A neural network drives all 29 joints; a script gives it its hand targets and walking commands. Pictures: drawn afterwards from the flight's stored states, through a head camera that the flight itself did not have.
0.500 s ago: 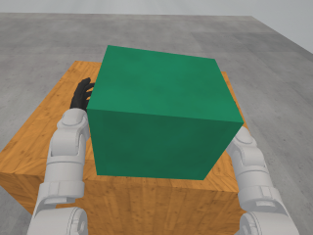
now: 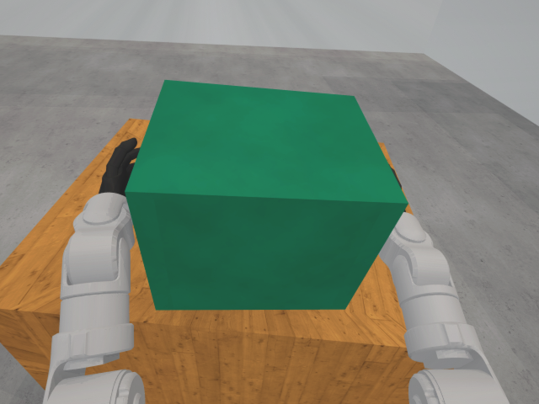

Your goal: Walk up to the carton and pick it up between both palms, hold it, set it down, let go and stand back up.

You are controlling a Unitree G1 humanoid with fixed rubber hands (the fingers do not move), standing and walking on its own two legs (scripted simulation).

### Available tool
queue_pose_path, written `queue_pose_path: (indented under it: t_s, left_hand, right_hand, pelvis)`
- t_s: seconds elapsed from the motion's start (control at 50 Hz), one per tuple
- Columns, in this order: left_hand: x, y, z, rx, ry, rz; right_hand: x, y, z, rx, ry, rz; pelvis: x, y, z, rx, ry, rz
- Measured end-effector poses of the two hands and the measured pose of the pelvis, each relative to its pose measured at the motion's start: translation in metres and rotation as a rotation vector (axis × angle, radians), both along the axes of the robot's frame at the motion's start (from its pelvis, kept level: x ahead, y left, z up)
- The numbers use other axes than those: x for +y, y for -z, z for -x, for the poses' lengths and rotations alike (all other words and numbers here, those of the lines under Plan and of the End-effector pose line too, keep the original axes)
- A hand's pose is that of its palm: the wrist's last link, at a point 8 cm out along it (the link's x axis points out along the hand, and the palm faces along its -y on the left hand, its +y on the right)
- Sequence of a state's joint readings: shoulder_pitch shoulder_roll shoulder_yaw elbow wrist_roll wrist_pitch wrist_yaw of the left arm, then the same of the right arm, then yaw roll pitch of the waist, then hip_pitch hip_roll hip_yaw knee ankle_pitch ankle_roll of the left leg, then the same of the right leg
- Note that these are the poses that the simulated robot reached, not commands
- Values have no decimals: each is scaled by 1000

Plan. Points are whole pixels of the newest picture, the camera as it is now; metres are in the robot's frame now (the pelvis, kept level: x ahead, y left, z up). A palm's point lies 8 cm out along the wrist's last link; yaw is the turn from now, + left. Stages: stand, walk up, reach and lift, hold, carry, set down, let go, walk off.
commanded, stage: reach and lift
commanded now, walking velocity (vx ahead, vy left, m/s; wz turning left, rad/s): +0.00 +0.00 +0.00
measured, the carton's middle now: (258, 199) +0.39 -0.02 +0.16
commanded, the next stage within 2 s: hold in 0.36 s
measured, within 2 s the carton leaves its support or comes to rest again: neither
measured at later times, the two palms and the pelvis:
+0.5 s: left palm (108, 197) +0.34 +0.18 +0.20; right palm (393, 211) +0.33 -0.20 +0.18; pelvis -0.02 +0.01 +0.00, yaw -2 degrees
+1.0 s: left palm (99, 185) +0.34 +0.19 +0.22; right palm (390, 194) +0.34 -0.20 +0.20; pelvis -0.01 -0.01 +0.00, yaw +0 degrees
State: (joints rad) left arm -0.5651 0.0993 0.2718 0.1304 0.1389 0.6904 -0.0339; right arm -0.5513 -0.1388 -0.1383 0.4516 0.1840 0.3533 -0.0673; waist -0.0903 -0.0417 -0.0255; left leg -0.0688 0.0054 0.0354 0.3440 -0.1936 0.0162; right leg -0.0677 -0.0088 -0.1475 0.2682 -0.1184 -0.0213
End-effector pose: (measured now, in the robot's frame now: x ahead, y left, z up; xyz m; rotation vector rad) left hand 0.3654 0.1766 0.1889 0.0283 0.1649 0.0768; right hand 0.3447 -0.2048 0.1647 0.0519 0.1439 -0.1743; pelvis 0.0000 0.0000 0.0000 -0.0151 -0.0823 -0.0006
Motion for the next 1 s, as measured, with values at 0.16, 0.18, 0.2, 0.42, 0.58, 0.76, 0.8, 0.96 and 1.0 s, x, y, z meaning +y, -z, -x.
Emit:
queue_pose_path:
  t_s: [0.16, 0.18, 0.2, 0.42, 0.58, 0.76, 0.8, 0.96, 1.0]
  left_hand:
    - [-1, -4, 4, -1, 6, 1]
    - [-1, -6, 4, -7, 6, 0]
    - [-1, -7, 5, -10, 6, 1]
    - [1, -13, 17, 11, -14, 17]
    - [4, -21, 23, 7, -33, 28]
    - [5, -36, 20, 10, -54, 25]
    - [5, -38, 19, 7, -56, 25]
    - [9, -37, 20, -2, -52, 31]
    - [9, -33, 21, 0, -51, 40]
  right_hand:
    - [0, -1, 6, -2, 7, -11]
    - [0, -2, 7, -7, 8, -13]
    - [0, -3, 8, -11, 9, -14]
    - [2, -11, 14, 9, -9, -15]
    - [4, -22, 13, 5, -22, -28]
    - [5, -29, 4, 9, -45, -34]
    - [5, -31, 2, 7, -47, -33]
    - [8, -36, 2, 0, -44, -21]
    - [9, -36, 3, 2, -42, -18]
  pelvis:
    - [8, 0, 1, -3, 21, 3]
    - [9, 1, 1, -3, 22, 4]
    - [10, 1, 2, -4, 24, 4]
    - [9, 1, 11, -16, 34, 0]
    - [4, 1, 19, -10, 26, -8]
    - [-3, 1, 22, 0, 17, -15]
    - [-4, 1, 21, 2, 14, -14]
    - [-9, 0, 14, -14, 5, -10]
    - [-10, 0, 13, -17, 2, -9]
